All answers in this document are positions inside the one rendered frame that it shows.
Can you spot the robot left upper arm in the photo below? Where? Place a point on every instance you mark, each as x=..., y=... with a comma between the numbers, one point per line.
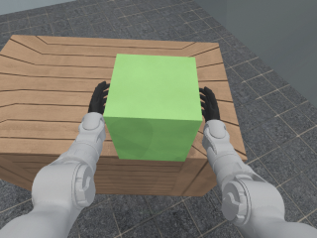
x=60, y=192

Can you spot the right robot forearm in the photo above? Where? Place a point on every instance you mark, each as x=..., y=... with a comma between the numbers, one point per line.
x=222, y=157

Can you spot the left robot forearm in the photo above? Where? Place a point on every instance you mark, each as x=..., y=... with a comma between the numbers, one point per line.
x=87, y=146

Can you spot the robot right upper arm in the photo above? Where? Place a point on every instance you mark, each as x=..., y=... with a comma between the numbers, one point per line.
x=256, y=208

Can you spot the robot right hand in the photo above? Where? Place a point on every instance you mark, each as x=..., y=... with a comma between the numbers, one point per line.
x=210, y=105

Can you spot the robot left hand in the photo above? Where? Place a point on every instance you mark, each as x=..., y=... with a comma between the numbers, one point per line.
x=97, y=99

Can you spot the pedestal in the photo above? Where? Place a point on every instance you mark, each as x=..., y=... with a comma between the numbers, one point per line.
x=46, y=85

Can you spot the carton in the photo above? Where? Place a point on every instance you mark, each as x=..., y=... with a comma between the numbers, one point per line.
x=153, y=109

